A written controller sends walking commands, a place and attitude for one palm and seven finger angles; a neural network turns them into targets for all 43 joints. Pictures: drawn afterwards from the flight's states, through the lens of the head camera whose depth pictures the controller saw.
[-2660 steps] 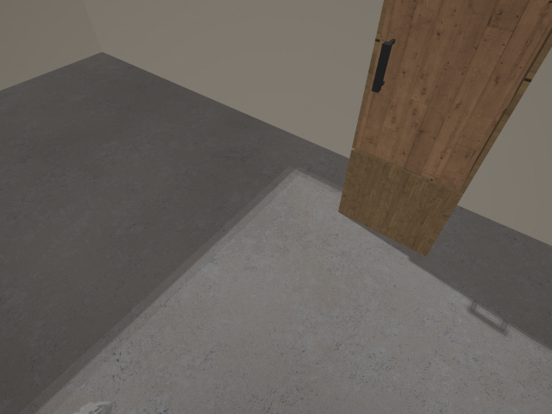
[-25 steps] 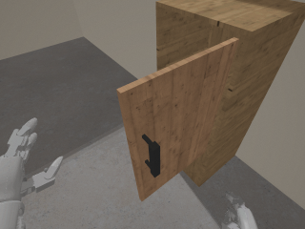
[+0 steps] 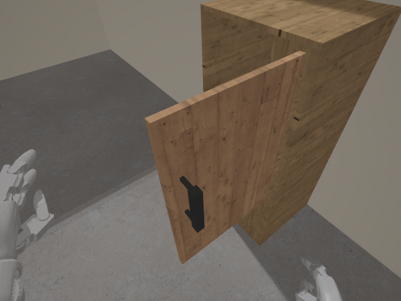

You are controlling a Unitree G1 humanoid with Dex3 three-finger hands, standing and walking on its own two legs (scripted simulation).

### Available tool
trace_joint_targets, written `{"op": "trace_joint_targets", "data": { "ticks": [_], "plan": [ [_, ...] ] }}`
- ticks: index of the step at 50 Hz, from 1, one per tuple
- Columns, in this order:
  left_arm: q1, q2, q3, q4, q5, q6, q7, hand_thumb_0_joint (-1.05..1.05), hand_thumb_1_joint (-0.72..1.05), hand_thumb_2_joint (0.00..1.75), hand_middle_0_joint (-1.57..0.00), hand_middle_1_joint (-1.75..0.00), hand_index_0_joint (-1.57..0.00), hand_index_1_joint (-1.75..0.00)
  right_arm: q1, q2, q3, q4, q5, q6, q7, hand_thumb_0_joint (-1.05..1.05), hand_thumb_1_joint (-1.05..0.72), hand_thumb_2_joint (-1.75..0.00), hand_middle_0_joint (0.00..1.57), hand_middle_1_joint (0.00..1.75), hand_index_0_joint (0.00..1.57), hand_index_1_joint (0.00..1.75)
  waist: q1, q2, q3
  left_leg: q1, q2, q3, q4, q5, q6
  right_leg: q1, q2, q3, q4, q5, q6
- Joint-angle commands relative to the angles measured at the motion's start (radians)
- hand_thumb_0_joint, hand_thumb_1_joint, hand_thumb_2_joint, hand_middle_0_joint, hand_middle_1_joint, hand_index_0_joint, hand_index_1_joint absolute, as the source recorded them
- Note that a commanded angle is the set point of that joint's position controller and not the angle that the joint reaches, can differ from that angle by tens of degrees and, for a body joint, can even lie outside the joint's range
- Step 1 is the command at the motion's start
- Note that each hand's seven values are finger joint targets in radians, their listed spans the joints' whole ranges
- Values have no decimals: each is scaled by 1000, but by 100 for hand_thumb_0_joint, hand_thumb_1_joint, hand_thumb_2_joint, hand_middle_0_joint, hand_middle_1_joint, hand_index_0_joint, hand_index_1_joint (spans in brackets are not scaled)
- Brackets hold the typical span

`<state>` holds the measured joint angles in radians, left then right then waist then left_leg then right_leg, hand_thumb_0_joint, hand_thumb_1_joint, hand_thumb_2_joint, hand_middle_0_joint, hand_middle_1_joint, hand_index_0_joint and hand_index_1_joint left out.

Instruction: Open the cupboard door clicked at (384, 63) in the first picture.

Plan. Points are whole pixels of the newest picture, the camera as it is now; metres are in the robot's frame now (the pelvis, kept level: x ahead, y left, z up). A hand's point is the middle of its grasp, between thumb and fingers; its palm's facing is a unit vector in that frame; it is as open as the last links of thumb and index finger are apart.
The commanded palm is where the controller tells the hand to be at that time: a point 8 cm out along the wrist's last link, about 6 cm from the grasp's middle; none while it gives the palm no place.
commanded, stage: step back with the hand held close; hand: left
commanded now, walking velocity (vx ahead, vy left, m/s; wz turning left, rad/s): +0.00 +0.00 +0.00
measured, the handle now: (191, 204) +0.33 +0.07 +0.00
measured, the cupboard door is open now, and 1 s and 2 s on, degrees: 90 90 90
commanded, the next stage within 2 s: stop stepping back and stand still in 1.42 s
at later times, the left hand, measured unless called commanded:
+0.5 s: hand (38, 232) +0.17 +0.27 +0.14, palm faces +0.34 -0.78 -0.52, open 7.4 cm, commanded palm +0.10 +0.31 +0.17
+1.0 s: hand out of the picture +0.07 +0.29 +0.15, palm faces +0.47 -0.76 -0.44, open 7.4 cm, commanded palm +0.00 +0.33 +0.17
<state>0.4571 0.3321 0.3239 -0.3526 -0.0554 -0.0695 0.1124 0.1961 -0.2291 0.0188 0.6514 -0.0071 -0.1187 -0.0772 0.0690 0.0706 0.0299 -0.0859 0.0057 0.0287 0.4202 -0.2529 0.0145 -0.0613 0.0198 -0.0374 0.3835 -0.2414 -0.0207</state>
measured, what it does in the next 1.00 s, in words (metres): shifts its weight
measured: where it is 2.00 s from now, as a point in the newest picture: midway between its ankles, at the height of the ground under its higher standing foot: outside the picture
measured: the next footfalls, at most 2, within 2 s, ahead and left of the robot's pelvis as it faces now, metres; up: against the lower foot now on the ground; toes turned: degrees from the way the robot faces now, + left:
right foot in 1.32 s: -0.27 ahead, -0.11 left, +0.00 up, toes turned +0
left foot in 1.46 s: -0.08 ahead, +0.09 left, +0.00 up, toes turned -2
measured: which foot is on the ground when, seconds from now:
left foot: down 0.00-1.00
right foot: down 0.00-1.00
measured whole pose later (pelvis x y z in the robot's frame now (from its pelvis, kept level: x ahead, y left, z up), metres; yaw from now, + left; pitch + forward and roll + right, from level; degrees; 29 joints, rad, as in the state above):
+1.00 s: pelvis -0.12 +0.02 -0.02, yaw +3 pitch -1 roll -2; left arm 0.51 0.38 0.42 -0.55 -0.01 -0.22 0.16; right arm 0.20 -0.21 0.01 0.61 -0.01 -0.10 -0.06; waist 0.01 0.00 0.07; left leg -0.48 -0.02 0.01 0.69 -0.32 0.02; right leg -0.39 0.02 0.01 0.59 -0.18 0.01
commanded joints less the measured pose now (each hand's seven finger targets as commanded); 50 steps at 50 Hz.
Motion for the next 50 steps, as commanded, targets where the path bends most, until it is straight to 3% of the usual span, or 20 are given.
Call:
{"op": "trace_joint_targets", "data": {
  "ticks": [1, 4, 5, 6, 8, 9, 10, 11, 17, 20, 26, 31, 37, 39, 41, 44, 45, 46, 48, 50],
  "plan": [
    [-85, 184, 117, -171, -9, -70, 17, 0, 90, 90, -20, -30, -20, -30, -141, -98, -40, -156, 6, -51, -10, 0, -90, -90, 20, 30, 20, 30, -3, -42, -45, 9, 8, -4, -56, 212, 11, -33, -23, 22, -81, 192, 12],
    [-110, 195, 122, -190, -6, -79, 18, 0, 90, 90, -20, -30, -20, -30, -144, -98, -42, -155, 6, -54, -12, 0, -90, -90, 20, 30, 20, 30, -2, -16, -61, 23, 5, -3, -57, 190, 13, -40, -23, 24, -88, 165, 12],
    [-186, 226, 127, -305, -3, -93, 21, 0, 90, 90, -20, -30, -20, -30, -158, -99, -38, -164, 6, -64, -12, 0, -90, -90, 20, 30, 20, 30, 2, 29, -93, 33, 1, -6, -57, 186, 12, -22, -26, 30, -91, 160, 9],
    [-232, 331, 240, -333, 6, -130, 30, 0, 90, 90, -20, -30, -20, -30, -139, -121, -37, -197, 14, -45, -15, 0, -90, -90, 20, 30, 20, 30, -49, -26, 1, -46, 20, -34, -19, 129, 24, -140, -68, 122, -139, 205, 7],
    [-41, 227, 172, -211, 13, -127, 16, 0, 90, 90, -20, -30, -20, -30, -127, -113, -45, -186, 6, -15, -11, 0, -90, -90, 20, 30, 20, 30, -51, -96, -38, -48, 16, -32, 21, 126, 21, -147, -102, 128, -133, 229, 3],
    [-20, 216, 163, -225, 14, -132, 15, 0, 90, 90, -20, -30, -20, -30, -125, -116, -48, -191, 5, -5, -9, 0, -90, -90, 20, 30, 20, 30, -54, -77, -64, -49, 22, -30, 22, 154, 19, -137, -106, 120, -115, 262, 2],
    [-10, 221, 167, -240, 15, -140, 18, 0, 90, 90, -20, -30, -20, -30, -127, -121, -52, -193, 4, 1, -12, 0, -90, -90, 20, 30, 20, 30, -53, -22, -89, -49, 27, -30, 14, 203, 17, -115, -107, 101, -88, 316, 2],
    [21, 216, 168, -234, 13, -141, 19, 0, 90, 90, -20, -30, -20, -30, -120, -119, -53, -200, 6, 9, -13, 0, -90, -90, 20, 30, 20, 30, -54, -16, -117, -44, 38, -31, 7, 254, 14, -103, -101, 89, -60, 345, 7],
    [77, 250, 199, -255, 7, -130, 30, 0, 90, 90, -20, -30, -20, -30, -120, -116, -67, -235, 19, 52, -21, 0, -90, -90, 20, 30, 20, 30, -57, -86, -187, -64, 60, -32, 17, 362, 10, -75, -89, 74, 4, 444, 21],
    [88, 273, 218, -290, 8, -133, 40, 0, 90, 90, -20, -30, -20, -30, -126, -118, -70, -243, 19, 59, -25, 0, -90, -90, 20, 30, 20, 30, -55, -61, -197, -107, 59, -39, 17, 337, 12, -63, -93, 77, 23, 436, 19],
    [95, 276, 221, -362, 19, -151, 54, 0, 90, 90, -20, -30, -20, -30, -110, -122, -68, -259, 19, 45, -23, 0, -90, -90, 20, 30, 20, 30, -57, 3, -152, -239, 76, -80, -32, 116, 27, -76, -66, 85, 39, 210, 19],
    [76, 259, 231, -356, 39, -177, 64, 0, 90, 90, -20, -30, -20, -30, -93, -135, -68, -262, 13, 20, -23, 0, -90, -90, 20, 30, 20, 30, -62, 38, -81, -486, 111, -139, -121, -266, 62, -2, -35, 89, 108, 38, 25],
    [36, 239, 245, -353, 67, -199, 64, 0, 90, 90, -20, -30, -20, -30, -84, -139, -74, -257, 9, -21, -20, 0, -90, -90, 20, 30, 20, 30, -55, 106, -80, -715, 192, -228, -200, -473, 111, 145, 26, 63, 335, 72, 40],
    [29, 240, 250, -364, 65, -206, 61, 0, 90, 90, -20, -30, -20, -30, -70, -134, -76, -249, 7, -34, -14, 0, -90, -90, 20, 30, 20, 30, -60, 55, -82, -685, 174, -216, -151, -435, 105, 106, 24, 85, 318, 93, 32],
    [25, 239, 243, -372, 57, -210, 58, 0, 90, 90, -20, -30, -20, -30, -68, -127, -74, -241, 6, -41, -10, 0, -90, -90, 20, 30, 20, 30, -69, -6, -80, -614, 117, -166, -64, -398, 81, 8, -12, 151, 226, 59, 14],
    [-3, 247, 224, -380, 45, -209, 62, 0, 90, 90, -20, -30, -20, -30, -51, -118, -77, -214, 4, -41, -3, 0, -90, -90, 20, 30, 20, 30, -81, -139, -66, -370, 12, -80, 167, -285, 16, -313, -127, 293, -27, -190, -46],
    [-18, 265, 226, -393, 41, -211, 69, 0, 90, 90, -20, -30, -20, -30, -49, -120, -78, -194, 0, -37, -2, 0, -90, -90, 20, 30, 20, 30, -85, -144, -70, -254, -14, -52, 266, -208, -3, -429, -174, 326, -80, -200, -75],
    [-22, 261, 213, -389, 38, -212, 74, 0, 90, 90, -20, -30, -20, -30, -45, -100, -70, -181, 2, -32, 0, 0, -90, -90, 20, 30, 20, 30, -90, -170, -84, -192, -25, -39, 319, -162, -12, -477, -208, 307, -93, -174, -85],
    [-16, 279, 228, -379, 33, -210, 80, 0, 90, 90, -20, -30, -20, -30, -49, -96, -69, -177, 7, -20, 0, 0, -90, -90, 20, 30, 20, 30, -94, -183, -98, -154, -23, -41, 281, -126, -12, -490, -192, 234, -64, -121, -64],
    [-1, 301, 255, -401, 30, -218, 81, 0, 90, 90, -20, -30, -20, -30, -80, -114, -73, -187, 10, -16, -11, 0, -90, -90, 20, 30, 20, 30, -88, -39, -64, -228, 37, -131, 112, -224, 14, -471, -111, 168, 22, -187, -23]
  ]
}}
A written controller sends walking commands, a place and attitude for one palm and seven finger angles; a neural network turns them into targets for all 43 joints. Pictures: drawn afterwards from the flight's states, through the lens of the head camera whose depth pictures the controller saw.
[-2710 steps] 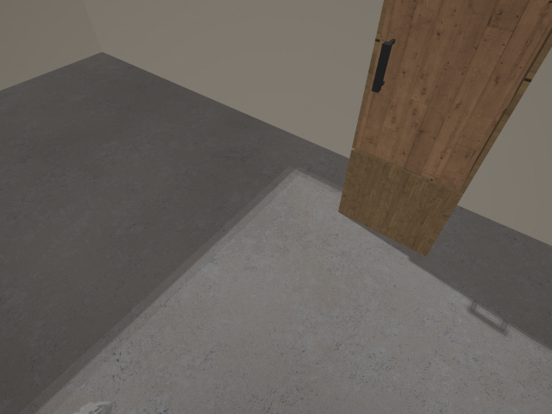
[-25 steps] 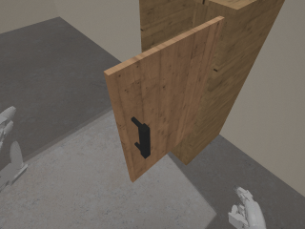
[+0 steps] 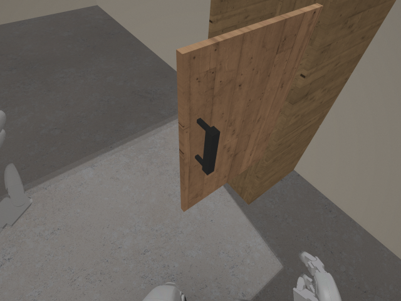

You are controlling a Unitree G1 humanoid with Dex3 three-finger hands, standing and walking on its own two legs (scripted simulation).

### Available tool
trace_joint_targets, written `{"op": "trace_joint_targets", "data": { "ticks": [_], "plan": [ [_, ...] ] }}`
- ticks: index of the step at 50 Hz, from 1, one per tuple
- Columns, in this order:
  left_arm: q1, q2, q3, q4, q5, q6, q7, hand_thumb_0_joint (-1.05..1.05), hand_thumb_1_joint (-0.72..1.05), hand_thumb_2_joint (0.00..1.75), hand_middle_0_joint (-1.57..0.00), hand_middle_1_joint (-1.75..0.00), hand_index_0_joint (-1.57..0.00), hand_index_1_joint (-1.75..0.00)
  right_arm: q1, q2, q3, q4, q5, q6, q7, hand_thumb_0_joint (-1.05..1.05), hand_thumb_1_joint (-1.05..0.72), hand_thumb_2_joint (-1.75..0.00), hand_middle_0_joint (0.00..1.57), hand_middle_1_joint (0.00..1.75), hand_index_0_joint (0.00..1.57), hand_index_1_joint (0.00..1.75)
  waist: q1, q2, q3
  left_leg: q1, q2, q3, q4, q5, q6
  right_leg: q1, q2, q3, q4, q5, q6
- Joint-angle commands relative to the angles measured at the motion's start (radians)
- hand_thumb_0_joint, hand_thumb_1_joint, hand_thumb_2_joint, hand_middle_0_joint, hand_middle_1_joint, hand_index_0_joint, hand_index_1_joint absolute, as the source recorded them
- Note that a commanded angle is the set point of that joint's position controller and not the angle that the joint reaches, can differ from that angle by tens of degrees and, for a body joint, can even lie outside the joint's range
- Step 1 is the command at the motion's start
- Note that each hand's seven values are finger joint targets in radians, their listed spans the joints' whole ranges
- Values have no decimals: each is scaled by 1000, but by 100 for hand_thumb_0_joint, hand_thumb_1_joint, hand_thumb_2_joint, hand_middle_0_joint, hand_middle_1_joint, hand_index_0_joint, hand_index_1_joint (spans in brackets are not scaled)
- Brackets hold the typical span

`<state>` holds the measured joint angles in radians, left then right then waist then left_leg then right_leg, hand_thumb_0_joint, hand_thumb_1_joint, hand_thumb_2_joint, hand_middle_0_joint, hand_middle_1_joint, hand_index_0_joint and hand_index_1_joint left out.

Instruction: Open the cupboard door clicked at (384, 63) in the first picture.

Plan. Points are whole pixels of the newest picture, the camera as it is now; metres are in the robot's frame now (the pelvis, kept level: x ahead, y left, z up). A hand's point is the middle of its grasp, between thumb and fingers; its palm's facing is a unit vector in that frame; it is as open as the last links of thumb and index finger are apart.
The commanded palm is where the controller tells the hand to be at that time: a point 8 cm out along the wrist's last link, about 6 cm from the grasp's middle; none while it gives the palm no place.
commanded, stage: step back with the hand held close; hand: left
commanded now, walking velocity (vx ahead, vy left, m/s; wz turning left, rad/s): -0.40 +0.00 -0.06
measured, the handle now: (204, 147) +0.45 +0.02 +0.02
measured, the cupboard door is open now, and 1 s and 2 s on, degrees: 90 90 90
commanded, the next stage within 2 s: stop stepping back and stand still in 0.42 s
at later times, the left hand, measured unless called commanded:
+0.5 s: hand (22, 242) +0.16 +0.24 +0.17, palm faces +0.26 -0.86 -0.45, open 7.4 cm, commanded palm +0.08 +0.28 +0.20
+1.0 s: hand out of the picture +0.02 +0.27 +0.18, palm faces +0.43 -0.83 -0.36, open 7.4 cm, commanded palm -0.05 +0.31 +0.20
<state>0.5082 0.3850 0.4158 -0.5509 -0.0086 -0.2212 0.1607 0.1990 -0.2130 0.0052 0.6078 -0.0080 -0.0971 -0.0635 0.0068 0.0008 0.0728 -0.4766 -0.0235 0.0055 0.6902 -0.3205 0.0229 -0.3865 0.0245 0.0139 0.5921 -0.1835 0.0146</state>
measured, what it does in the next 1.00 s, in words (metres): walks backwards: right foot, then left foot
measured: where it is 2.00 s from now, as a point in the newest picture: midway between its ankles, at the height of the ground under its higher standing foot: outside the picture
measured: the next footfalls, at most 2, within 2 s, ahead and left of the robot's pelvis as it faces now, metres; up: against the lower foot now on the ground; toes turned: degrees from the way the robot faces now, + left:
right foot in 0.32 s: -0.16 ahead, -0.13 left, +0.00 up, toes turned -3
left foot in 0.46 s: +0.05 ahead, +0.06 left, +0.00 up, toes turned -5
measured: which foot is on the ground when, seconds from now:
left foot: down 0.00-0.32, up 0.34-0.44, down 0.46-0.74, up 0.76-0.94, down 0.96-1.00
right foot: down 0.00-0.04, up 0.06-0.30, down 0.32-0.48, up 0.50-0.74, down 0.76-1.00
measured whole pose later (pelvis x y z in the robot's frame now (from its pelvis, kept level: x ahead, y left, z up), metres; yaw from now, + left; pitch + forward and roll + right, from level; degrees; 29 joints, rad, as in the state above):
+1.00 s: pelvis -0.20 +0.02 +0.01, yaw -3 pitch -1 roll +0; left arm 0.46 0.36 0.39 -0.45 -0.01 -0.16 0.17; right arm 0.29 -0.21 0.00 0.69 -0.01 -0.13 -0.10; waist -0.01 -0.04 -0.04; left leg -0.29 0.04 0.04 0.60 -0.29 0.00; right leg -0.29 -0.03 -0.07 0.66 -0.37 -0.01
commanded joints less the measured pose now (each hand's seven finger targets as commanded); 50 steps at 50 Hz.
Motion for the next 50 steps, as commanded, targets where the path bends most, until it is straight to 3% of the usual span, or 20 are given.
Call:
{"op": "trace_joint_targets", "data": {
  "ticks": [1, 3, 5, 12, 14, 16, 19, 21, 22, 23, 25, 30, 35, 36, 37, 38, 40, 45, 48, 50],
  "plan": [
    [-26, 249, 184, -204, -17, -71, 31, 0, 90, 90, -20, -30, -20, -30, -90, -133, -53, -159, 9, -40, -28, 0, -90, -90, 20, 30, 20, 30, -18, 142, -107, 27, 146, -205, -324, -270, 35, -36, -42, 64, -45, -267, -26],
    [-42, 248, 219, -248, -4, -80, 24, 0, 90, 90, -20, -30, -20, -30, -110, -136, -65, -173, -8, -67, -28, 0, -90, -90, 20, 30, 20, 30, 3, 339, -178, -282, 369, -467, -637, -498, 139, 290, 101, -3, 497, -252, 3],
    [-41, 271, 227, -244, -17, -88, 24, 0, 90, 90, -20, -30, -20, -30, -103, -120, -81, -148, -5, -92, -14, 0, -90, -90, 20, 30, 20, 30, 8, 159, -220, -69, 355, -376, -521, -256, 133, 141, 79, 49, 577, -321, -13],
    [-50, 179, 91, -197, -57, -47, 16, 0, 90, 90, -20, -30, -20, -30, -91, -116, -57, -90, -9, -106, 11, 0, -90, -90, 20, 30, 20, 30, 3, 241, -231, 180, 253, -160, -552, -89, 14, 189, 69, -68, -14, -387, -52],
    [-78, 220, 109, -191, -56, -65, 6, 0, 90, 90, -20, -30, -20, -30, -83, -104, -60, -81, -8, -87, 14, 0, -90, -90, 20, 30, 20, 30, 0, 85, -229, 260, 184, -64, -325, 46, -52, 133, -62, 80, -341, -276, -110],
    [-131, 322, 166, -232, -38, -86, 21, 0, 90, 90, -20, -30, -20, -30, -119, -84, -39, -81, -14, -70, 7, 0, -90, -90, 20, 30, 20, 30, 14, -116, -195, 233, 50, 9, 91, -12, -80, -26, -355, 329, -409, 146, -195],
    [-111, 265, 125, -124, -10, -35, -1, 0, 90, 90, -20, -30, -20, -30, -144, -85, -37, -128, 13, -60, -11, 0, -90, -90, 20, 30, 20, 30, 7, -293, -201, 29, 6, 42, 152, -43, -54, 255, -256, 97, -151, 893, -114],
    [-83, 270, 135, -156, -27, -11, -13, 0, 90, 90, -20, -30, -20, -30, -152, -82, -12, -128, 21, -42, -34, 0, -90, -90, 20, 30, 20, 30, -22, -98, -180, 166, -21, 62, -130, 213, -46, 232, -168, -1, 0, 882, -53],
    [-86, 279, 140, -214, -43, -14, -20, 0, 90, 90, -20, -30, -20, -30, -152, -110, -18, -134, 24, -43, -37, 0, -90, -90, 20, 30, 20, 30, -18, 84, -226, 352, 69, -32, -255, 719, -6, 127, -63, -52, 113, 625, 13],
    [-73, 300, 159, -256, -56, -23, -26, 0, 90, 90, -20, -30, -20, -30, -138, -132, -33, -136, 17, -57, -23, 0, -90, -90, 20, 30, 20, 30, 8, 246, -314, 490, 256, -223, -327, 1101, 81, 43, 40, -21, 289, -85, 18],
    [0, 281, 170, -197, -61, -56, -36, 0, 90, 90, -20, -30, -20, -30, -119, -131, -54, -118, -6, -108, 5, 0, -90, -90, 20, 30, 20, 30, 30, 239, -305, 360, 350, -306, -392, 805, 119, 39, 71, 86, 484, -503, -12],
    [171, 280, 216, -308, -63, -24, 2, 0, 90, 90, -20, -30, -20, -30, -89, -119, -60, -147, -4, -102, 14, 0, -90, -90, 20, 30, 20, 30, 10, 255, -246, 84, 229, -170, -599, -215, 57, 210, 61, -65, 315, -295, -21],
    [164, 259, 193, -227, -49, 11, 25, 0, 90, 90, -20, -30, -20, -30, -68, -115, -64, -140, -17, -79, -16, 0, -90, -90, 20, 30, 20, 30, -2, 237, -162, -63, 108, -27, -524, -312, -52, 433, 75, -153, -151, -353, -61],
    [137, 254, 166, -220, -43, 15, 19, 0, 90, 90, -20, -30, -20, -30, -52, -98, -61, -129, -9, -71, -18, 0, -90, -90, 20, 30, 20, 30, -17, 49, -149, 55, 29, 44, -267, -205, -71, 279, -48, -48, -338, -330, -92],
    [97, 285, 180, -219, -40, 16, 14, 0, 90, 90, -20, -30, -20, -30, -54, -109, -69, -113, -9, -53, -20, 0, -90, -90, 20, 30, 20, 30, -22, -145, -131, 177, -11, 11, 154, -79, -70, -60, -297, 284, -487, -493, -179],
    [-13, 319, 203, -254, -40, 14, 17, 0, 90, 90, -20, -30, -20, -30, -55, -129, -66, -88, -23, -42, -22, 0, -90, -90, 20, 30, 20, 30, -23, -178, -85, 90, 13, -38, 398, -17, -67, -205, -429, 366, -518, -519, -235],
    [-157, 235, 110, -160, -27, 21, 8, 0, 90, 90, -20, -30, -20, -30, -21, -112, -59, -73, -3, -47, -20, 0, -90, -90, 20, 30, 20, 30, -52, -185, -124, 68, 47, -39, 470, -12, -64, -198, -339, 256, -473, -635, -162],
    [-166, 197, 55, -79, 11, 2, 28, 0, 90, 90, -20, -30, -20, -30, -59, -112, -43, -68, -6, -94, -63, 0, -90, -90, 20, 30, 20, 30, -23, -49, -36, 218, 53, 79, -182, -69, 2, -21, -218, 94, -280, -415, -119],
    [-144, 225, 105, -196, 0, -28, 31, 0, 90, 90, -20, -30, -20, -30, -43, -142, -47, -115, 4, -106, -54, 0, -90, -90, 20, 30, 20, 30, -12, 212, -97, 306, 249, -216, -349, 67, 83, -14, -36, -54, 74, -172, -30],
    [-115, 274, 163, -206, 1, -36, 19, 0, 90, 90, -20, -30, -20, -30, -34, -102, -40, -86, -11, -110, -38, 0, -90, -90, 20, 30, 20, 30, -36, 307, -63, 171, 340, -390, -526, -238, 138, -33, -18, -67, 285, -335, -11]
  ]
}}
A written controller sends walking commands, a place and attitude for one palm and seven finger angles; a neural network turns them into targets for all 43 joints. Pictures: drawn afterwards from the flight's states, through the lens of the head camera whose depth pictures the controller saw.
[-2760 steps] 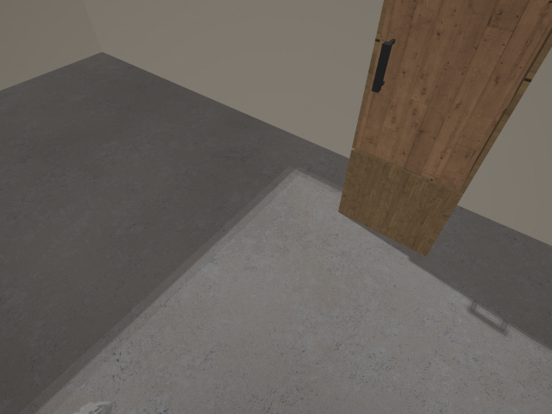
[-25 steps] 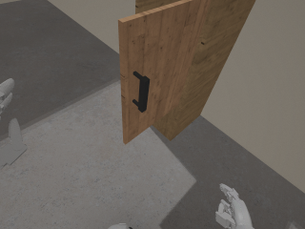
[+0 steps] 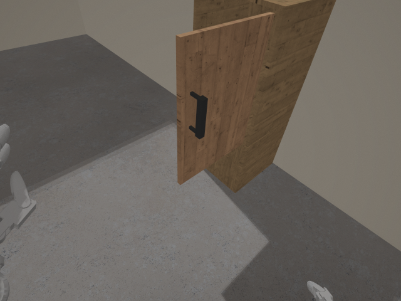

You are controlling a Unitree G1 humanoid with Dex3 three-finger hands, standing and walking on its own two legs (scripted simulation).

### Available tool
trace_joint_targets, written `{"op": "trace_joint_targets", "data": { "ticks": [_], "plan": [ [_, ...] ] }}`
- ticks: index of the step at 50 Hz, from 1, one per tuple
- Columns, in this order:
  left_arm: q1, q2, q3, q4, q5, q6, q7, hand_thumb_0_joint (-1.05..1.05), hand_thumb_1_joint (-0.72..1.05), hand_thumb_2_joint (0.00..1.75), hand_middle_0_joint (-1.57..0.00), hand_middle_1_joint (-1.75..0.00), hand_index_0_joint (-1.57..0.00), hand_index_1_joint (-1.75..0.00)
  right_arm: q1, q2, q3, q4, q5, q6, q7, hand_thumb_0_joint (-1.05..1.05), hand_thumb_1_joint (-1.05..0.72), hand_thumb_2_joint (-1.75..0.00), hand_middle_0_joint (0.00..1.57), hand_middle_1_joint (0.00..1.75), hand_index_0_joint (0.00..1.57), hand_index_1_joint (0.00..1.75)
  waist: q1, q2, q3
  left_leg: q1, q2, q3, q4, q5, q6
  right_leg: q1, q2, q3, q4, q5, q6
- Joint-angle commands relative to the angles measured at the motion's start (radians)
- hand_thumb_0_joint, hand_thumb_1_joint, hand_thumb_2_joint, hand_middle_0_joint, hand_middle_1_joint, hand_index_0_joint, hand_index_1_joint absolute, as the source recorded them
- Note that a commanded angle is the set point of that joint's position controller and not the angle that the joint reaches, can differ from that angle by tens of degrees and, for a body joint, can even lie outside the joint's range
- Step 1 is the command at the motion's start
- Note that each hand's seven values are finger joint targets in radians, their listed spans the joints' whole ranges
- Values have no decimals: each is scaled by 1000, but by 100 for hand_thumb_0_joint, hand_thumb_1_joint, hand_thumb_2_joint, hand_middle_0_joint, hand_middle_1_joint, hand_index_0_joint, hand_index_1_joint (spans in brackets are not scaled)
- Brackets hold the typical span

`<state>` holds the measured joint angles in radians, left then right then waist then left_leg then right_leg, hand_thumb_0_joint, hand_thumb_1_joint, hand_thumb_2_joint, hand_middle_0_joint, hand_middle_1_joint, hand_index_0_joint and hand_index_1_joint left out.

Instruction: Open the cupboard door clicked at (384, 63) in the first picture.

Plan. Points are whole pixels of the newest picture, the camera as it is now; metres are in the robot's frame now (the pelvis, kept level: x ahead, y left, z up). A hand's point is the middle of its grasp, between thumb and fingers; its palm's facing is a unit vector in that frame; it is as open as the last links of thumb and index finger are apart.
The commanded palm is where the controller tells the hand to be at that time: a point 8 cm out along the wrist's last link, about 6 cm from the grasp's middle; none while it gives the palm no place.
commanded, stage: stop stepping back and stand still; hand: left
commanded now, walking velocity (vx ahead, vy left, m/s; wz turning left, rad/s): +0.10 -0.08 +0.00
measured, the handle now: (196, 115) +0.65 +0.04 +0.02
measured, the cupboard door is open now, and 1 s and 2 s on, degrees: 90 90 90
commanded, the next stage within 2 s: let the arm hang, fingers relaxed in 0.30 s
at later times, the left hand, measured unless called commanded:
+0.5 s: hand (63, 245) +0.20 +0.26 +0.04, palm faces +0.26 -0.84 -0.47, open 7.4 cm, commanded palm none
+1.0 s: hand out of the picture -0.06 +0.19 -0.15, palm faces +0.09 -0.96 -0.25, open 7.3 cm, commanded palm none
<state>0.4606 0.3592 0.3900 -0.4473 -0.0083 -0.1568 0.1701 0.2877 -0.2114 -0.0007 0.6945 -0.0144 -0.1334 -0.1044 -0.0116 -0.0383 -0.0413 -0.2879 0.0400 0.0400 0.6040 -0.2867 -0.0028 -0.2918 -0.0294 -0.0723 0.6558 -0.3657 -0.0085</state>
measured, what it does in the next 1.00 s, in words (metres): steps on the spot: left foot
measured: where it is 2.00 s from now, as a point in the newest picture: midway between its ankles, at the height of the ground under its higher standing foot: outside the picture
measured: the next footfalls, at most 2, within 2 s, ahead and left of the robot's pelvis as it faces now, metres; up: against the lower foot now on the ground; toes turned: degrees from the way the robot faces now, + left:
left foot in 0.42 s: +0.06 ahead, +0.12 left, +0.00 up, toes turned +5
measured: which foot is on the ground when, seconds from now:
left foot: down 0.00-0.16, up 0.18-0.40, down 0.42-1.00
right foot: down 0.00-1.00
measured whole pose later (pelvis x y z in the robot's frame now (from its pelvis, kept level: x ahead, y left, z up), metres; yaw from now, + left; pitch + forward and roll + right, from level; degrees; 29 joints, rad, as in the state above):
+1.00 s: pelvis -0.02 +0.00 +0.02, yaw +4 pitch -2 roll +0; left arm 0.29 0.20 0.01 1.15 0.01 0.02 0.02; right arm 0.27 -0.17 0.00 1.13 -0.03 0.02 -0.02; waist 0.00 0.03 0.08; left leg -0.23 0.01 0.00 0.41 -0.15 0.00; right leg -0.15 0.02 -0.03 0.41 -0.22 -0.03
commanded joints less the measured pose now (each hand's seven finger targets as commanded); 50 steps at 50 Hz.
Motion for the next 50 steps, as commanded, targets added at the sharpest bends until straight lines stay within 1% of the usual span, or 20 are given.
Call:
{"op": "trace_joint_targets", "data": {
  "ticks": [1, 6, 7, 9, 10, 14, 16, 19, 20, 21, 23, 25, 26, 27, 28, 29, 32, 36, 42, 50],
  "plan": [
    [-51, 264, 168, -316, 6, -103, 10, 0, 90, 90, -20, -30, -20, -30, -132, -97, -34, -181, -7, -79, 12, 0, -90, -90, 20, 30, 20, 30, -19, 299, 86, -61, 284, -413, -425, -252, 182, -116, 18, 44, 222, -121, 8],
    [75, 220, 147, -244, -7, -79, 10, 0, 90, 90, -20, -30, -20, -30, -139, -110, -34, -194, 4, -57, 30, 0, -90, -90, 20, 30, 20, 30, 1, 206, 18, -211, 130, -85, -230, -249, 67, 231, 37, -20, -173, -20, -11],
    [75, 235, 160, -201, -6, -76, 10, 0, 90, 90, -20, -30, -20, -30, -134, -106, -38, -196, 3, -44, 30, 0, -90, -90, 20, 30, 20, 30, -1, 97, 33, -273, 75, -41, -84, -249, 43, 233, -27, 120, -254, -74, -61],
    [12, 252, 164, -168, -17, -67, 11, 0, 90, 90, -20, -30, -20, -30, -132, -100, -52, -190, 15, -35, 34, 0, -90, -90, 20, 30, 20, 30, 15, -187, 23, -319, -28, -1, 375, -204, 6, 110, -311, 576, -468, -270, -192],
    [3, 233, 149, -143, -17, -72, 11, 0, 90, 90, -20, -30, -20, -30, -136, -112, -53, -181, 13, -36, 37, 0, -90, -90, 20, 30, 20, 30, 0, -113, 41, -327, -17, -40, 489, -168, 2, 69, -323, 586, -478, -214, -203],
    [-9, 229, 138, -128, -8, -107, 4, 0, 90, 90, -20, -30, -20, -30, -147, -86, -24, -172, 9, -33, 28, 0, -90, -90, 20, 30, 20, 30, -1, -69, 35, -167, 18, 0, 252, -51, 3, 43, -229, 225, -380, 166, -140],
    [-18, 233, 135, -177, -8, -111, 11, 0, 90, 90, -20, -30, -20, -30, -169, -87, -25, -186, 7, -46, 16, 0, -90, -90, 20, 30, 20, 30, 15, -79, 23, -62, 6, 29, 65, -42, 17, 44, -215, 203, -364, 144, -126],
    [-17, 234, 135, -259, -15, -117, 18, 0, 90, 90, -20, -30, -20, -30, -143, -109, -38, -197, 4, -56, 16, 0, -90, -90, 20, 30, 20, 30, 10, 56, 0, 104, 18, -7, -189, 54, 34, 40, -144, 171, -291, 67, -57],
    [-32, 15, -300, 554, 69, 37, -126, 0, 90, 90, -20, -30, -20, -30, -108, -259, -87, 42, -10, -83, 118, 0, -90, -90, 20, 30, 20, 30, -81, 181, 51, 133, 154, -168, -82, 375, 81, -197, -112, 0, 17, 184, -17],
    [-23, -36, -267, 557, 43, 139, -156, 0, 90, 90, -20, -30, -20, -30, -49, -266, -82, -2, 0, 27, 118, 0, -90, -90, 20, 30, 20, 30, -27, 235, 30, -11, 239, -291, -167, 491, 169, -133, -34, 25, 117, -13, 16],
    [-75, -72, -282, 620, 39, 166, -160, 0, 90, 90, -20, -30, -20, -30, -79, -194, -50, -34, -24, 70, 103, 0, -90, -90, 20, 30, 20, 30, -16, 175, -16, -113, 254, -380, -213, 433, 214, -100, 9, 68, 252, -202, 18],
    [-106, -40, -298, 745, 37, 149, -162, 0, 90, 90, -20, -30, -20, -30, -120, -193, -38, -36, -34, 79, 99, 0, -90, -90, 20, 30, 20, 30, 31, 26, -80, -56, 185, -284, -134, 564, 165, 33, 7, 81, 51, -51, 8],
    [-96, -10, -298, 830, 40, 144, -161, 0, 90, 90, -20, -30, -20, -30, -142, -193, -38, -18, -24, 85, 96, 0, -90, -90, 20, 30, 20, 30, 53, -48, -112, -65, 118, -200, -69, 493, 110, 151, -16, 101, -96, 206, 3],
    [-116, 46, -298, 908, 42, 136, -157, 0, 90, 90, -20, -30, -20, -30, -140, -158, -38, 0, -9, 90, 97, 0, -90, -90, 20, 30, 20, 30, 37, -147, -109, -80, 23, -94, -10, 297, 42, 189, -124, 228, -178, 454, -28],
    [-171, 62, -314, 977, 36, 138, -160, 0, 90, 90, -20, -30, -20, -30, -94, -132, -34, 37, -1, 104, 104, 0, -90, -90, 20, 30, 20, 30, -7, -114, -46, -39, -20, -56, -23, 81, 9, 92, -215, 283, -239, 452, -76],
    [-229, 75, -322, 1040, 32, 135, -158, 0, 90, 90, -20, -30, -20, -30, -108, -138, -37, 70, -11, 127, 100, 0, -90, -90, 20, 30, 20, 30, -13, -171, -18, -12, -36, -44, -4, 0, 3, 53, -201, 303, -277, 447, -91],
    [-258, 39, -344, 1204, 24, 134, -147, 0, 90, 90, -20, -30, -20, -30, -93, -104, -28, 155, -10, 145, 96, 0, -90, -90, 20, 30, 20, 30, -22, -41, 14, 45, -16, -49, -52, 79, 3, 74, -159, 250, -272, 520, -76],
    [-219, -36, -344, 1348, 17, 143, -140, 0, 90, 90, -20, -30, -20, -30, -83, -75, -23, 252, -13, 145, 86, 0, -90, -90, 20, 30, 20, 30, -6, 197, 15, 112, 42, -101, -173, 184, 16, 71, -72, 172, -309, 220, -39],
    [-204, -50, -358, 1482, 14, 147, -144, 0, 90, 90, -20, -30, -20, -30, -28, -74, -25, 349, -9, 146, 80, 0, -90, -90, 20, 30, 20, 30, -2, 53, 71, 84, 50, -122, -255, 74, 25, 83, -61, 147, -369, 82, -46],
    [-175, -52, -362, 1558, 12, 145, -139, 0, 90, 90, -20, -30, -20, -30, 6, -66, -23, 411, -4, 139, 74, 0, -90, -90, 20, 30, 20, 30, 5, 23, 93, 98, 53, -110, -274, 114, 28, 91, -64, 135, -365, 107, -44]
  ]
}}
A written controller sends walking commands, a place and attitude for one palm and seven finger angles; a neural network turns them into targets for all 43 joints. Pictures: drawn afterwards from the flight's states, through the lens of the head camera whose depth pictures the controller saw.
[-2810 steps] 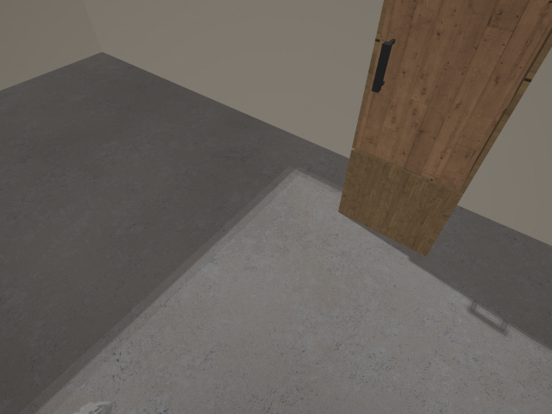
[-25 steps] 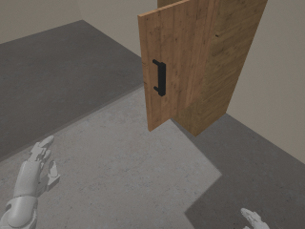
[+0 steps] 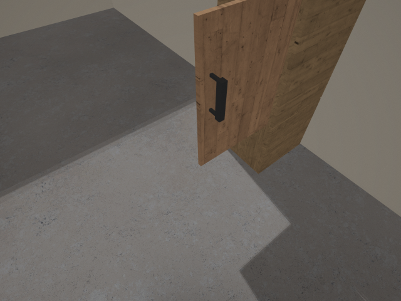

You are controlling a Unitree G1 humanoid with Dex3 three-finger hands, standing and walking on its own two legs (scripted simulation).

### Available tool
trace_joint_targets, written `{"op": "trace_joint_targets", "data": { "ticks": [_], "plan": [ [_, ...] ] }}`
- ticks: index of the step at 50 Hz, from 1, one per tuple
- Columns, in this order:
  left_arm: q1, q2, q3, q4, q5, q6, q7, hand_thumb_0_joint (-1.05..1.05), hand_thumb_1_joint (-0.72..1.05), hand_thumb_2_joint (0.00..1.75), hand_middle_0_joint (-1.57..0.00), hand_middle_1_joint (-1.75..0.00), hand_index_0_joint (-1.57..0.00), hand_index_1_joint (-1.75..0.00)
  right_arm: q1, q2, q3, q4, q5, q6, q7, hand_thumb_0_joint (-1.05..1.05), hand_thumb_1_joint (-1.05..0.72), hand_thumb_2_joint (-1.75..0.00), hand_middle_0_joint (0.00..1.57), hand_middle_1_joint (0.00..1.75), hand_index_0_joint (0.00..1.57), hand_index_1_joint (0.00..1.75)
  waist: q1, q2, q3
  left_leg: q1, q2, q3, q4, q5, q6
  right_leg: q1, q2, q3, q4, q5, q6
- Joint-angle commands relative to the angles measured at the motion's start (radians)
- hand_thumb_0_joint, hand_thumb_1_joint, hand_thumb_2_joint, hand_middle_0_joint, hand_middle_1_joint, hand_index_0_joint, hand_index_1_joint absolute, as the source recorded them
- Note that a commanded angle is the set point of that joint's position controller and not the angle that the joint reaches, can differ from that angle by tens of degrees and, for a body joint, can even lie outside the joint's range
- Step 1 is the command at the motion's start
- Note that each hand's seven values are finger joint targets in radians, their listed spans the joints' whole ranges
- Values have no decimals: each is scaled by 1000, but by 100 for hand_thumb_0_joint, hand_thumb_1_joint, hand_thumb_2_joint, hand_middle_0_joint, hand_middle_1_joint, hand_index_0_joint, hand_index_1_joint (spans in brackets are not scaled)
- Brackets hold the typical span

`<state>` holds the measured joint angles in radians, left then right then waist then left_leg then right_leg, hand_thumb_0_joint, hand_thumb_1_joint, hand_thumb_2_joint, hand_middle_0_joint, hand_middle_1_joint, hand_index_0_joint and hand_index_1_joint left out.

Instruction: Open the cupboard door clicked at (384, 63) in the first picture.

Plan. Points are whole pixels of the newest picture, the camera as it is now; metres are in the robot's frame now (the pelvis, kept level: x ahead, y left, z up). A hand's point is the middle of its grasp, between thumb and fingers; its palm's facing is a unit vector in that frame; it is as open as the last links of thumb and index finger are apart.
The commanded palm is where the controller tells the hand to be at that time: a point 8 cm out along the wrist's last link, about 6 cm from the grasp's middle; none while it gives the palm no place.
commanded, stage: let the arm hang, fingers relaxed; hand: left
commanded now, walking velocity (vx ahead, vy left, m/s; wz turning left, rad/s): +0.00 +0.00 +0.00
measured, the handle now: (216, 97) +0.67 -0.01 +0.00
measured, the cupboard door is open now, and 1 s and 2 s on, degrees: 90 90 90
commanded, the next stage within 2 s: look to check the result in 0.50 s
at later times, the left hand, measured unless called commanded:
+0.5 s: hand out of the picture +0.03 +0.19 -0.17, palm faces +0.00 -0.98 -0.21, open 7.3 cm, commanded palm none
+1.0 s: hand out of the picture +0.07 +0.24 -0.16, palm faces -0.02 -0.95 -0.31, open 7.4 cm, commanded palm none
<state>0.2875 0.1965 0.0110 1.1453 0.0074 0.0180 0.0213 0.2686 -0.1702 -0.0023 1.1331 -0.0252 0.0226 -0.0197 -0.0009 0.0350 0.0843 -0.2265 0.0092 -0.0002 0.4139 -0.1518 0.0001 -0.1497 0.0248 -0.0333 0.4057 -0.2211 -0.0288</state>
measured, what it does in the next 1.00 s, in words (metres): stands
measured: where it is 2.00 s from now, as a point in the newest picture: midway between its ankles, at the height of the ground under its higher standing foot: outside the picture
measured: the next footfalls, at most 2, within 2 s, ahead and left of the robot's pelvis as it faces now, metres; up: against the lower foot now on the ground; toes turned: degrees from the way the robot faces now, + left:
none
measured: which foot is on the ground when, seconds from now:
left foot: down 0.00-1.00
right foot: down 0.00-1.00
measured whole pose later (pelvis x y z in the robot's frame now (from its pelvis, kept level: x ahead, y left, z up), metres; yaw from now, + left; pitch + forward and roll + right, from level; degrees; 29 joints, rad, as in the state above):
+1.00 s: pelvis +0.02 +0.01 +0.00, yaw -1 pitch -2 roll +0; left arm 0.14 0.28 0.02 1.14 0.01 -0.01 0.01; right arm 0.12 -0.30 -0.01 1.13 -0.02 0.00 -0.01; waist -0.01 0.03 0.07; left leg -0.17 -0.01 0.02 0.34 -0.14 0.01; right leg -0.10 0.01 -0.02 0.35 -0.21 -0.02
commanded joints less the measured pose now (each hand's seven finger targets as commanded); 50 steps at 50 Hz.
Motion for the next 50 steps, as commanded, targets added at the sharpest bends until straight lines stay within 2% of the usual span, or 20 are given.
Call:
{"op": "trace_joint_targets", "data": {
  "ticks": [1, 5, 12, 17, 21, 23, 29, 35, 37, 43, 50],
  "plan": [
    [-3, 106, 16, -29, -3, -28, 10, 0, 90, 90, -20, -30, -20, -30, 28, -100, -20, -20, 5, -17, -10, 0, -90, -90, 20, 30, 20, 30, -8, -49, -20, 28, 80, -71, -92, -42, 24, -60, -119, 98, -116, -60, -23],
    [7, 107, 18, -22, -2, -26, 12, 0, 90, 90, -20, -30, -20, -30, 35, -98, -20, -11, 4, -16, -10, 0, -90, -90, 20, 30, 20, 30, -6, -25, -5, 23, 78, -72, -97, -66, 25, -74, -117, 102, -114, -82, -22],
    [-4, 94, 19, -25, 1, -25, 12, 0, 90, 90, -20, -30, -20, -30, 33, -89, -22, -9, 0, -18, -8, 0, -90, -90, 20, 30, 20, 30, -7, -24, 15, -2, 77, -84, -120, -116, 25, -89, -113, 106, -103, -100, -17],
    [-11, 101, 24, -30, 2, -30, 11, 0, 90, 90, -20, -30, -20, -30, 15, -100, -26, -16, 1, -27, -9, 0, -90, -90, 20, 30, 20, 30, -3, -6, 1, 4, 81, -89, -124, -83, 28, -68, -117, 101, -92, -42, -17],
    [-26, 108, 26, -34, 3, -34, 10, 0, 90, 90, -20, -30, -20, -30, 6, -112, -31, -20, 2, -29, -9, 0, -90, -90, 20, 30, 20, 30, -8, -22, -10, 25, 85, -85, -117, -51, 28, -67, -118, 104, -92, -20, -17],
    [-34, 121, 28, -36, 2, -37, 10, 0, 90, 90, -20, -30, -20, -30, 0, -124, -31, -21, 3, -33, -9, 0, -90, -90, 20, 30, 20, 30, -7, -22, -32, 40, 89, -87, -115, -24, 29, -51, -121, 103, -89, 3, -16],
    [-58, 150, 32, -40, 3, -41, 7, 0, 90, 90, -20, -30, -20, -30, -36, -161, -37, -27, 4, -35, -9, 0, -90, -90, 20, 30, 20, 30, -7, -17, -30, 56, 93, -89, -118, -7, 31, -47, -124, 107, -99, 19, -18],
    [-86, 195, 36, -44, 3, -47, 4, 0, 90, 90, -20, -30, -20, -30, -70, -204, -40, -33, 7, -37, -6, 0, -90, -90, 20, 30, 20, 30, -7, -38, -59, 84, 94, -86, -108, 33, 31, -25, -132, 114, -118, 36, -21],
    [-102, 206, 35, -43, 2, -48, 4, 0, 90, 90, -20, -30, -20, -30, -86, -217, -40, -31, 5, -37, -5, 0, -90, -90, 20, 30, 20, 30, -10, -25, -69, 97, 97, -87, -111, 47, 29, -20, -136, 116, -119, 49, -21],
    [-136, 242, 34, -42, 2, -49, 0, 0, 90, 90, -20, -30, -20, -30, -130, -257, -39, -35, 6, -37, -1, 0, -90, -90, 20, 30, 20, 30, -9, -26, -56, 105, 102, -93, -123, 56, 26, -17, -139, 118, -132, 63, -18],
    [-165, 278, 35, -52, 3, -53, -2, 0, 90, 90, -20, -30, -20, -30, -162, -295, -39, -43, 7, -38, 4, 0, -90, -90, 20, 30, 20, 30, -6, -35, -74, 119, 104, -94, -127, 80, 24, 5, -146, 120, -148, 84, -17]
  ]
}}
